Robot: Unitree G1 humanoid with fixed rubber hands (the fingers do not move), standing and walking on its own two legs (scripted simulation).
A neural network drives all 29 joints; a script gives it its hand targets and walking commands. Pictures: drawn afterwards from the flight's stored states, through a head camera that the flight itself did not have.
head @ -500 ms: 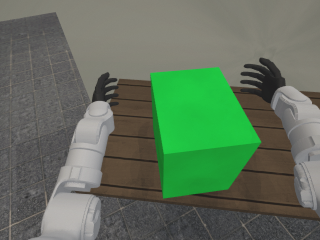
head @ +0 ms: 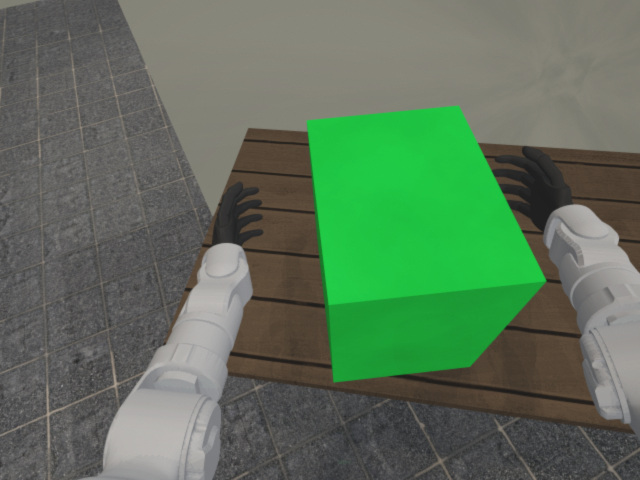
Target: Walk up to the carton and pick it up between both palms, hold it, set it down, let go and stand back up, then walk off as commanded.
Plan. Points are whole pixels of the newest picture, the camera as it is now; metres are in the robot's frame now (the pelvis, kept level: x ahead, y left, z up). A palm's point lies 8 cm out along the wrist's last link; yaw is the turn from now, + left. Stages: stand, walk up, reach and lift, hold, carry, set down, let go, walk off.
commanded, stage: reach and lift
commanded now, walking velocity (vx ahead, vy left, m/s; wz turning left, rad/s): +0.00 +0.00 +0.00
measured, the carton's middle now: (393, 250) +0.46 -0.03 -0.06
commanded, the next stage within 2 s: none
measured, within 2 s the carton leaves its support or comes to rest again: neither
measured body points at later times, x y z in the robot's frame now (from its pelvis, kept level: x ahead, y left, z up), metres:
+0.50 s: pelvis +0.02 -0.03 -0.01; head +0.15 -0.05 +0.42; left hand +0.41 +0.19 -0.02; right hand +0.50 -0.21 -0.01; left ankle -0.02 +0.14 -0.73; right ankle +0.03 -0.12 -0.73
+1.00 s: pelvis +0.01 -0.03 -0.01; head +0.14 -0.05 +0.42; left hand +0.40 +0.16 -0.02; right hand +0.48 -0.19 -0.01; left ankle -0.02 +0.14 -0.73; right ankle +0.03 -0.12 -0.73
